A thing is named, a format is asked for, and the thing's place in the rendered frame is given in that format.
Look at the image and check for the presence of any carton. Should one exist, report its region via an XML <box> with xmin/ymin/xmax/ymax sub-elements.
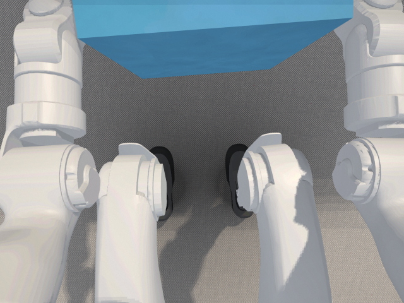
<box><xmin>72</xmin><ymin>0</ymin><xmax>354</xmax><ymax>79</ymax></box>

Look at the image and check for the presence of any robot left forearm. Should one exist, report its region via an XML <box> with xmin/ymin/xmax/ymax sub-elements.
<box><xmin>0</xmin><ymin>0</ymin><xmax>86</xmax><ymax>208</ymax></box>

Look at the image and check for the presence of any robot right forearm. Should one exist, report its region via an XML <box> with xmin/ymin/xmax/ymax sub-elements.
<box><xmin>334</xmin><ymin>0</ymin><xmax>404</xmax><ymax>138</ymax></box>

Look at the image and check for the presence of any left robot thigh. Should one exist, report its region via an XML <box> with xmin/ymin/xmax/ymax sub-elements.
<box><xmin>95</xmin><ymin>155</ymin><xmax>167</xmax><ymax>303</ymax></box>

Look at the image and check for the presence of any robot left upper arm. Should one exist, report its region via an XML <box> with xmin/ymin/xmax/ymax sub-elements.
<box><xmin>0</xmin><ymin>144</ymin><xmax>100</xmax><ymax>303</ymax></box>

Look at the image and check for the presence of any left robot shin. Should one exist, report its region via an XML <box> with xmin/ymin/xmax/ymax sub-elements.
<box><xmin>96</xmin><ymin>143</ymin><xmax>167</xmax><ymax>207</ymax></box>

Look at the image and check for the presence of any robot right upper arm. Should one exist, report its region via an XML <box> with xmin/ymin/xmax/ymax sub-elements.
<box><xmin>332</xmin><ymin>138</ymin><xmax>404</xmax><ymax>303</ymax></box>

